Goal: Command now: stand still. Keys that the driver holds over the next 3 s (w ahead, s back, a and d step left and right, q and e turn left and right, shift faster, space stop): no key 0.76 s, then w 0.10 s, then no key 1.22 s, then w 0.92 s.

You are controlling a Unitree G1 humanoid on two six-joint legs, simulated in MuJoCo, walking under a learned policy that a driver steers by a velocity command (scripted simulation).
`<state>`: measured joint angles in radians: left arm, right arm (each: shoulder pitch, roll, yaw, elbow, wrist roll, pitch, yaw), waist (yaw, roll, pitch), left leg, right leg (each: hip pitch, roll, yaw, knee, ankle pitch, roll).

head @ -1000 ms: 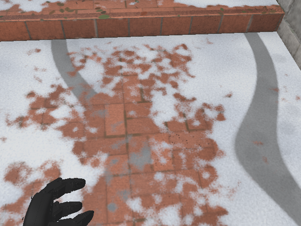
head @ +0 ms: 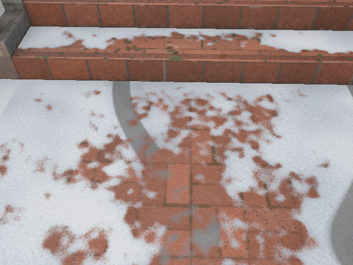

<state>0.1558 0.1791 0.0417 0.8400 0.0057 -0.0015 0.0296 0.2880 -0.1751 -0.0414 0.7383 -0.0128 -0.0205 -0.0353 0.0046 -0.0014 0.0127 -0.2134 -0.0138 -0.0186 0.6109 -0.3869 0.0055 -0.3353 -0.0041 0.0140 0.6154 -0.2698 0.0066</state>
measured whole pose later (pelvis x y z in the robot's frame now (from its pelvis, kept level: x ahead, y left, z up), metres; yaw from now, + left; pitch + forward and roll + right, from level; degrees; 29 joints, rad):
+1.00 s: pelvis +0.03 -0.01 +0.00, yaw -1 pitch +0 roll +1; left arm 0.23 0.19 0.05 1.09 -0.01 -0.04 0.03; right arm 0.39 -0.20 -0.05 1.03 0.01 -0.04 -0.04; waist -0.01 0.02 0.01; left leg -0.14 0.00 -0.01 0.56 -0.41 -0.01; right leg -0.29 0.01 -0.04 0.59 -0.27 -0.04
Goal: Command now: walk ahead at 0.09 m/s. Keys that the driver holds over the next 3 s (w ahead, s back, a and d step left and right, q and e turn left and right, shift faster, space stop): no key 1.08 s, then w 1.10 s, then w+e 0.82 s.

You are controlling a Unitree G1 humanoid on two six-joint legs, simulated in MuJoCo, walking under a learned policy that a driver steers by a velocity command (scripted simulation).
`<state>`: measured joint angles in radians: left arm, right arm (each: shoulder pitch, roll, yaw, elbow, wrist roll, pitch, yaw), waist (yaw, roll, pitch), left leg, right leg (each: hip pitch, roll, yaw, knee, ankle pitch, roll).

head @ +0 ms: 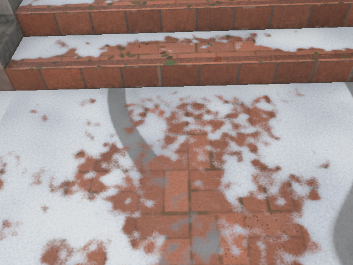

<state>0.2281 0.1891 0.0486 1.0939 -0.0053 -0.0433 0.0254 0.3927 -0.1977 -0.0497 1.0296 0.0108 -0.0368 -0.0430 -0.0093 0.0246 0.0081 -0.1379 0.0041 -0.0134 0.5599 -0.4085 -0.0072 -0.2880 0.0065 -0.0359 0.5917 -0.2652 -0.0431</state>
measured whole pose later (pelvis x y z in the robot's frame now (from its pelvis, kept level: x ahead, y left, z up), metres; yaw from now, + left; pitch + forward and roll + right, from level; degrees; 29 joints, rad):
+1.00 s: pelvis +0.02 +0.00 +0.01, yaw +0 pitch -1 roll +0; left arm 0.26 0.17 0.02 1.11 0.00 0.00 0.04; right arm 0.26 -0.17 -0.03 1.13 0.00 0.00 -0.05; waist 0.00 0.00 0.04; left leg -0.17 0.02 0.00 0.48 -0.28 -0.01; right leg -0.19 0.01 -0.04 0.48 -0.27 -0.02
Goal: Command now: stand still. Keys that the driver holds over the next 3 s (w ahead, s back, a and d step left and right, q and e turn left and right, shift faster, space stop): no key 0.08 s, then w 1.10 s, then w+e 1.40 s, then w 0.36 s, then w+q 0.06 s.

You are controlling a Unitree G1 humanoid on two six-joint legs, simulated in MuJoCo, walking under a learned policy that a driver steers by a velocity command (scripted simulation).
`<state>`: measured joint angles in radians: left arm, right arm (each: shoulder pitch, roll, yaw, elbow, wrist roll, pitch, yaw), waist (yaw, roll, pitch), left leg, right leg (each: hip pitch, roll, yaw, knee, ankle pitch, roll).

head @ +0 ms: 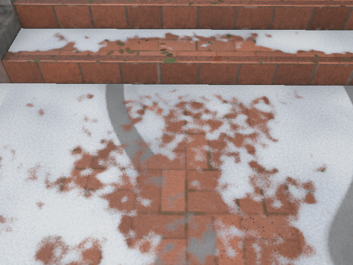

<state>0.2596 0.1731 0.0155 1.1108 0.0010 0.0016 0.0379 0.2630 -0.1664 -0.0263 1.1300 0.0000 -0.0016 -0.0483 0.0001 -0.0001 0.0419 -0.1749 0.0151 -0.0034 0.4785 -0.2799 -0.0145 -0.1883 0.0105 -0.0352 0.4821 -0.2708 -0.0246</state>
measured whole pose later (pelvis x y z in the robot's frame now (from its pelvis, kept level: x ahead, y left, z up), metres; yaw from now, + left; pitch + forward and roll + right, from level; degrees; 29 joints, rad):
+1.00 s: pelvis +0.35 +0.01 +0.00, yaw +0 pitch +1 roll -1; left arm 0.14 0.24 0.05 0.94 0.00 -0.10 -0.04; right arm 0.32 -0.24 -0.05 0.99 0.03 -0.11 -0.01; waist 0.00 0.02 0.04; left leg -0.42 0.06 -0.04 1.26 -0.34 0.05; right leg -0.34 0.05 -0.08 0.45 -0.14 -0.07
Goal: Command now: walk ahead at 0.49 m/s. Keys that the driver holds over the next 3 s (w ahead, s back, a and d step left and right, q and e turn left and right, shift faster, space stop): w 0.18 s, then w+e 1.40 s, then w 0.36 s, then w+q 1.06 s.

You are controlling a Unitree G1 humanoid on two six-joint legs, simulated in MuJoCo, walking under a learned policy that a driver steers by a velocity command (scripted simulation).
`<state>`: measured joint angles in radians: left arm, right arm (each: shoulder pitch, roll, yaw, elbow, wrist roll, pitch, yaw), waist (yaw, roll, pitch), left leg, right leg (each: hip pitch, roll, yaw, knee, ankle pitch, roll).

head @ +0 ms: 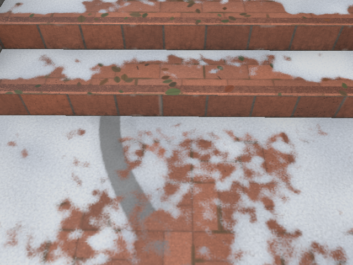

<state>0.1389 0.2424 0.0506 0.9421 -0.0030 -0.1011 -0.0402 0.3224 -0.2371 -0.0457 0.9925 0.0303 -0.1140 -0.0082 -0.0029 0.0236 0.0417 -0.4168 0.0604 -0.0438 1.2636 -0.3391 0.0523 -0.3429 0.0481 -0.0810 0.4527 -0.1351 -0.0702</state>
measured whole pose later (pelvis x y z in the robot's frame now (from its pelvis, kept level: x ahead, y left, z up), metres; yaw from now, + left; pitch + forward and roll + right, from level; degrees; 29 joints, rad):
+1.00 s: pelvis +0.53 -0.04 -0.02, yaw -25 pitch +1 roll +1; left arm 0.10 0.27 0.09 0.75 -0.02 -0.05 -0.04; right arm 0.26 -0.28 -0.07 0.90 0.02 -0.09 -0.01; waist -0.02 0.00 0.07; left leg -0.22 0.09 0.06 1.12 -0.47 -0.03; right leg -0.48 0.04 -0.06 0.65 -0.21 -0.12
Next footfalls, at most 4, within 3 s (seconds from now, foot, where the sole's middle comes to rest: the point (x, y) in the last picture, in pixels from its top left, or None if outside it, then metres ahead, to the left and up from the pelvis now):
0.38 left None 0.41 0.16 -0.77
0.94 right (226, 223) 0.62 -0.16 -0.77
1.42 left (214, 152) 0.96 -0.14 -0.77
1.90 right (294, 162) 0.90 -0.49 -0.77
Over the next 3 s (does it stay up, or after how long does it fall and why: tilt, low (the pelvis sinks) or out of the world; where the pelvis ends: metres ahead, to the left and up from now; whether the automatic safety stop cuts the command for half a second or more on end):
stays up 1.37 -0.68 0.15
